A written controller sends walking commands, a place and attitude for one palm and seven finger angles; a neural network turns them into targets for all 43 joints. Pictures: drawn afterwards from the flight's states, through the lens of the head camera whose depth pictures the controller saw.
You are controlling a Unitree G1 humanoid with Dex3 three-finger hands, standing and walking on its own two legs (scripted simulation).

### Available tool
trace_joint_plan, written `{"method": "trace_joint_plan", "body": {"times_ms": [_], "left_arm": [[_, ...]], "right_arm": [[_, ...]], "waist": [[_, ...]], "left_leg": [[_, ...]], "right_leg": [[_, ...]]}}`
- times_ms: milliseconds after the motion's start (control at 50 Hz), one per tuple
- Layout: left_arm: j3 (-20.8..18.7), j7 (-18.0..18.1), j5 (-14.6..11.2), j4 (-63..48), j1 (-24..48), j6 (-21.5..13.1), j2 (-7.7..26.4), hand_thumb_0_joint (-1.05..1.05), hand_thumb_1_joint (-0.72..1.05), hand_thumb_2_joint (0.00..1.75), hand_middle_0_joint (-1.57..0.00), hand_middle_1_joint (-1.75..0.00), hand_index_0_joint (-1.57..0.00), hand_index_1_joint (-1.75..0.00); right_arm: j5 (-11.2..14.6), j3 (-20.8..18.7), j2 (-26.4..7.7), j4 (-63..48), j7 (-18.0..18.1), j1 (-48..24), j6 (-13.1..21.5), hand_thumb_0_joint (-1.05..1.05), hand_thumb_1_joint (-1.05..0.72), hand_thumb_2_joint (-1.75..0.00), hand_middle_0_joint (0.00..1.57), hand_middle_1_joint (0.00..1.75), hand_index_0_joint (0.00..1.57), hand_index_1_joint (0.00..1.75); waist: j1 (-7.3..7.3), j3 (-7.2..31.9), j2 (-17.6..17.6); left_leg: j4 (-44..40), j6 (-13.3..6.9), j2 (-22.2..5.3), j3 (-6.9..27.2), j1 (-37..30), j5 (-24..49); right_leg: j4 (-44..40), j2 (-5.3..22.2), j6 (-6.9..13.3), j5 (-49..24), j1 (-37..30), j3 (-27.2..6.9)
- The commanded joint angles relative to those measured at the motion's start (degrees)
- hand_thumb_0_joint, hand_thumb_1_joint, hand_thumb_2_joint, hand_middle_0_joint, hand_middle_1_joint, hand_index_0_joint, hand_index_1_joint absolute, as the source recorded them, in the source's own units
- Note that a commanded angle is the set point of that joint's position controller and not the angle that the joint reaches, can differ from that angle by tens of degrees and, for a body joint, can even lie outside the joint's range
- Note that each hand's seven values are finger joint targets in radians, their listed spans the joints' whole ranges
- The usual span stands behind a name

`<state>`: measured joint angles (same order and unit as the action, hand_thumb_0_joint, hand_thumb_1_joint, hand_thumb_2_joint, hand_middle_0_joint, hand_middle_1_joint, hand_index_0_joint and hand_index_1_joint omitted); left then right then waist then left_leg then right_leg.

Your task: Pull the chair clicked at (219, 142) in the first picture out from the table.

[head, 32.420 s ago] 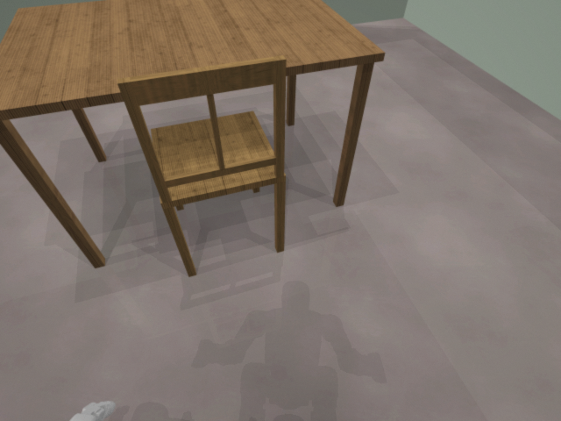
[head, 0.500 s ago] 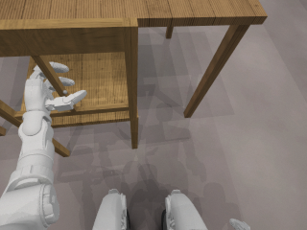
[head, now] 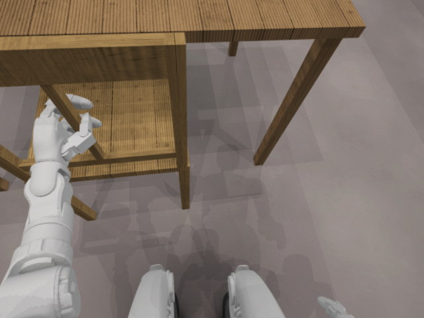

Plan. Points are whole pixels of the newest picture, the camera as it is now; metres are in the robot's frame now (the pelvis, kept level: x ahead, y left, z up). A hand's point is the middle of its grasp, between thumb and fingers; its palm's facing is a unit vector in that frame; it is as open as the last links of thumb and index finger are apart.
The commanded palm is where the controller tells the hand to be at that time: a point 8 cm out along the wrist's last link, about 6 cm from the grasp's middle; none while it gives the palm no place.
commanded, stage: hook a spindle and tug to test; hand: left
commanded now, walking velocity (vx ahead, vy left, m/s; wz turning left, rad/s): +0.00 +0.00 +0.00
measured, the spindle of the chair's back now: (79, 126) +0.47 +0.24 +0.01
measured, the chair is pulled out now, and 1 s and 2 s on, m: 0.00 0.08 0.22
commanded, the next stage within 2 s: step backward, pulling the chair out in 0.32 s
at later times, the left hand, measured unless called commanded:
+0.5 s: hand (86, 143) +0.42 +0.21 +0.03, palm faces +0.12 -0.99 -0.11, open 5.0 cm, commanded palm +0.39 +0.25 +0.02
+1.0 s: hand (104, 166) +0.37 +0.17 +0.04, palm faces +0.09 -0.98 -0.16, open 4.8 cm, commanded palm +0.35 +0.22 +0.04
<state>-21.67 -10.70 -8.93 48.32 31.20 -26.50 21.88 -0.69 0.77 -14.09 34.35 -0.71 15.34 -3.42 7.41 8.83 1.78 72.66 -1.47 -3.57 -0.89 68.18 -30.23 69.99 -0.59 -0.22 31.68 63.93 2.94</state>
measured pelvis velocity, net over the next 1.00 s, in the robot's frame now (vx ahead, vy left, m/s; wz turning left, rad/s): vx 0.00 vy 0.01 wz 0.00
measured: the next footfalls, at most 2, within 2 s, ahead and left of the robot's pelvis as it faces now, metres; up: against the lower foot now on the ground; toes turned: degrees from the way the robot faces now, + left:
left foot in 1.98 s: -0.09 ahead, +0.13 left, +0.00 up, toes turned +3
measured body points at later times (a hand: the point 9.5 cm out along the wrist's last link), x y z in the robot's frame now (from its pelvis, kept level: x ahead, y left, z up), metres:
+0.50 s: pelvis +0.02 +0.01 +0.02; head +0.15 +0.03 +0.45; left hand +0.41 +0.26 +0.03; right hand +0.12 -0.24 -0.10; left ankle +0.03 +0.10 -0.62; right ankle +0.01 -0.13 -0.62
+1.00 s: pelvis +0.00 +0.01 +0.10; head +0.10 +0.01 +0.54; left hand +0.36 +0.22 +0.05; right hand +0.07 -0.25 -0.03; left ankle +0.03 +0.10 -0.62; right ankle +0.01 -0.13 -0.62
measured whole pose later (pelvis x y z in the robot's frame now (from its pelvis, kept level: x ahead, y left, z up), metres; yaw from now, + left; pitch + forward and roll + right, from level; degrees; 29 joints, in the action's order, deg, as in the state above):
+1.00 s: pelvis +0.00 +0.01 +0.10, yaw +0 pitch +9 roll -2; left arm -7.1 4.5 -4.2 56.7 27.1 -12.7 13.5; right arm 1.8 0.1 -13.7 37.0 5.8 15.0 -6.3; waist 4.7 -2.9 1.5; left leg 37.5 -2.3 -1.8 -4.0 31.7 -15.2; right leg 34.2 0.2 -1.5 15.4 28.2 0.8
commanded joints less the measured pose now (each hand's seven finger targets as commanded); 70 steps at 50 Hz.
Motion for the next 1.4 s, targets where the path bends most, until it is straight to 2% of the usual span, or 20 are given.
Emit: {"method": "trace_joint_plan", "body": {"times_ms": [0,80,240,400,420,440,480,500,540,580,620,720,820,920,1060,1120,1160,1260,1340,1380], "left_arm": [[-2.1,-0.9,-1.5,-13.0,7.7,-4.6,11.4,0.0,0.9,0.9,-0.5,-1.45,-0.5,-1.45],[-1.2,-0.6,-2.1,-17.2,3.9,-4.9,9.5,0.0,0.9,0.9,-0.5,-1.45,-0.5,-1.45],[-0.8,-0.1,-2.7,-20.1,-2.3,-4.5,8.0,0.0,0.9,0.9,-0.5,-1.45,-0.5,-1.45],[3.0,0.8,-2.4,-24.3,3.0,-4.8,4.5,0.0,0.9,0.9,-0.5,-1.45,-0.5,-1.45],[0.7,8.0,6.4,-33.4,16.6,1.5,22.5,0.0,0.9,0.9,-0.5,-1.45,-0.5,-1.45],[3.6,11.3,6.5,-33.5,16.4,5.3,17.1,0.0,0.9,0.9,-0.5,-1.45,-0.5,-1.45],[6.6,13.9,7.2,-27.6,8.9,10.3,11.5,0.0,0.9,0.9,-0.5,-1.45,-0.5,-1.45],[8.8,14.5,7.4,-22.9,5.5,12.4,8.2,0.0,0.9,0.9,-0.5,-1.45,-0.5,-1.45],[12.0,15.7,8.0,-13.9,3.0,15.6,4.2,0.0,0.9,0.9,-0.5,-1.45,-0.5,-1.45],[11.6,16.5,8.2,-10.6,9.0,15.3,5.6,0.0,0.9,0.9,-0.5,-1.45,-0.5,-1.45],[12.7,16.9,8.5,-6.4,11.2,14.4,4.8,0.0,0.9,0.9,-0.5,-1.45,-0.5,-1.45],[15.1,16.3,8.5,-0.6,12.2,12.7,2.5,0.0,0.9,0.9,-0.5,-1.45,-0.5,-1.45],[16.1,15.5,8.0,-0.4,11.2,11.6,1.2,0.0,0.9,0.9,-0.5,-1.45,-0.5,-1.45],[16.1,15.4,8.0,-2.8,9.7,10.8,1.1,0.0,0.9,0.9,-0.5,-1.45,-0.5,-1.45],[15.5,16.4,7.5,-0.9,11.4,10.6,3.4,0.0,0.9,0.9,-0.5,-1.45,-0.5,-1.45],[16.8,17.0,7.1,0.4,13.5,10.2,2.8,0.0,0.9,0.9,-0.5,-1.45,-0.5,-1.45],[15.6,17.6,7.0,1.7,14.2,10.1,5.3,0.0,0.9,0.9,-0.5,-1.45,-0.5,-1.45],[17.2,18.5,6.4,4.1,15.3,10.5,4.4,0.0,0.9,0.9,-0.5,-1.45,-0.5,-1.45],[20.1,18.2,6.3,3.7,14.8,10.0,-0.1,0.0,0.9,0.9,-0.5,-1.45,-0.5,-1.45],[20.8,18.1,5.8,3.4,15.3,9.9,-1.0,0.0,0.9,0.9,-0.5,-1.45,-0.5,-1.45]], "right_arm": [[0.4,-3.4,-9.4,-4.8,0.7,5.5,1.3,0.0,-0.9,-0.9,0.2,0.3,0.2,0.3],[0.3,-3.7,-9.2,-5.3,0.4,5.4,1.7,0.0,-0.9,-0.9,0.2,0.3,0.2,0.3],[0.5,-4.1,-9.0,-5.6,0.2,4.9,2.1,0.0,-0.9,-0.9,0.2,0.3,0.2,0.3],[0.2,-4.2,-8.8,-4.8,0.4,4.6,3.1,0.0,-0.9,-0.9,0.2,0.3,0.2,0.3],[2.7,-3.5,-8.6,-8.2,2.3,6.4,-0.3,0.0,-0.9,-0.9,0.2,0.3,0.2,0.3],[3.2,-3.8,-7.4,-9.1,4.1,6.9,-0.5,0.0,-0.9,-0.9,0.2,0.3,0.2,0.3],[3.3,-3.4,-7.4,-8.3,5.7,6.9,-0.9,0.0,-0.9,-0.9,0.2,0.3,0.2,0.3],[3.3,-3.0,-7.7,-8.0,6.2,6.2,-1.7,0.0,-0.9,-0.9,0.2,0.3,0.2,0.3],[3.2,-2.7,-7.6,-6.0,6.7,6.6,-2.8,0.0,-0.9,-0.9,0.2,0.3,0.2,0.3],[2.9,-2.6,-8.1,-4.5,7.1,7.1,-3.0,0.0,-0.9,-0.9,0.2,0.3,0.2,0.3],[2.7,-2.5,-8.3,-3.5,7.3,7.3,-3.0,0.0,-0.9,-0.9,0.2,0.3,0.2,0.3],[2.4,-2.8,-8.2,-2.5,7.2,6.0,-3.2,0.0,-0.9,-0.9,0.2,0.3,0.2,0.3],[2.2,-2.8,-8.2,-2.4,7.1,4.2,-2.3,0.0,-0.9,-0.9,0.2,0.3,0.2,0.3],[2.2,-3.3,-8.2,-2.0,7.2,3.4,-1.6,0.0,-0.9,-0.9,0.2,0.3,0.2,0.3],[3.2,-3.5,-8.5,-0.1,8.2,2.3,-0.1,0.0,-0.9,-0.9,0.2,0.3,0.2,0.3],[3.6,-3.2,-8.0,0.8,8.3,1.5,1.0,0.0,-0.9,-0.9,0.2,0.3,0.2,0.3],[3.9,-3.3,-8.5,1.6,8.6,1.5,1.8,0.0,-0.9,-0.9,0.2,0.3,0.2,0.3],[4.6,-3.2,-9.0,3.4,8.5,-0.1,3.6,0.0,-0.9,-0.9,0.2,0.3,0.2,0.3],[4.3,-2.4,-9.1,3.9,9.3,-1.1,5.6,0.0,-0.9,-0.9,0.2,0.3,0.2,0.3],[4.6,-2.2,-9.4,3.5,9.5,-1.7,6.0,0.0,-0.9,-0.9,0.2,0.3,0.2,0.3]], "waist": [[-2.18,26.8,2.8],[-2.95,28.3,5.5],[-3.41,26.8,4.0],[-1.76,27.7,5.1],[-4.89,41.7,11.8],[-3.43,38.1,12.4],[-2.94,32.6,10.0],[-2.92,28.0,9.5],[-2.37,20.5,3.3],[-1.85,19.5,1.4],[-1.96,18.4,3.5],[-3.19,15.8,11.7],[-4.01,14.3,11.2],[-4.01,16.0,7.9],[-3.92,15.5,4.0],[-3.84,12.7,2.9],[-3.59,10.8,0.6],[-4.17,6.8,-3.8],[-4.43,6.6,-3.0],[-5.18,6.1,1.5]], "left_leg": [[-7.9,0.1,2.3,2.5,-21.8,24.0],[-8.4,0.6,2.0,2.8,-26.1,28.4],[-8.8,1.0,1.8,2.7,-26.3,30.7],[-8.2,1.2,1.5,3.5,-29.0,32.6],[-19.5,0.5,1.1,2.2,-47.6,29.3],[-21.3,0.4,1.8,2.3,-50.2,31.0],[-22.8,0.2,0.7,3.6,-49.9,36.9],[-26.0,0.8,-1.1,6.6,-50.0,38.6],[-27.1,-0.7,-2.2,6.2,-44.6,40.0],[-28.5,-0.6,-2.6,5.3,-44.9,42.5],[-30.6,-0.6,-3.6,5.6,-47.3,46.6],[-35.3,-0.8,-6.1,8.6,-54.1,53.1],[-39.0,-1.3,-7.6,10.1,-56.1,52.0],[-39.3,-1.1,-7.9,8.6,-57.9,53.0],[-40.9,-0.7,-6.2,6.0,-53.0,36.9],[-41.1,-0.4,-4.6,4.9,-51.1,27.7],[-39.2,0.3,-2.2,3.3,-51.1,21.4],[-35.7,1.6,1.5,2.4,-52.6,10.2],[-44.9,-0.1,-2.2,6.4,-53.2,17.8],[-50.6,-1.9,-5.9,10.9,-51.5,15.0]], "right_leg": [[-8.4,-1.6,1.1,-23.3,-14.6,-1.2],[-8.0,-1.7,1.4,-24.8,-13.6,-0.5],[-8.0,-1.6,1.3,-26.3,-14.2,-0.3],[-7.6,-1.4,1.1,-26.1,-11.7,0.0],[-17.7,2.7,2.5,-29.8,-32.6,-4.5],[-20.6,2.2,2.0,-35.8,-33.6,-3.9],[-21.3,2.5,1.5,-39.9,-31.3,-3.3],[-20.9,2.3,1.0,-34.2,-28.4,-1.4],[-24.5,2.6,0.2,-36.8,-32.3,-2.1],[-27.1,4.0,-0.2,-43.4,-36.6,-3.0],[-28.4,4.7,-0.5,-44.6,-38.1,-3.3],[-31.1,3.9,0.0,-33.2,-38.4,-3.2],[-33.2,2.9,0.2,-28.2,-40.3,-3.1],[-35.0,3.4,0.2,-34.3,-43.9,-3.7],[-38.3,5.5,0.2,-36.4,-47.6,-5.4],[-41.3,6.8,0.2,-29.9,-47.0,-6.7],[-45.5,9.4,0.7,-25.3,-45.5,-9.2],[-53.9,15.6,3.1,-11.9,-42.1,-13.3],[-47.1,8.3,0.2,-15.5,-43.4,-5.9],[-40.8,4.3,-0.2,-11.8,-43.7,-3.9]]}}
